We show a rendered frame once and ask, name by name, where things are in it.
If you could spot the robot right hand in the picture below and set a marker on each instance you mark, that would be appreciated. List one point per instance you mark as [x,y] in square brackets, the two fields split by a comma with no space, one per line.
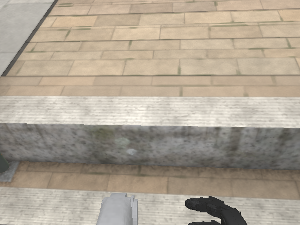
[216,208]

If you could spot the left robot thigh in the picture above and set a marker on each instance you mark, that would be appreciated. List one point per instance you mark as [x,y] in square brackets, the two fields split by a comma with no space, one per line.
[119,209]

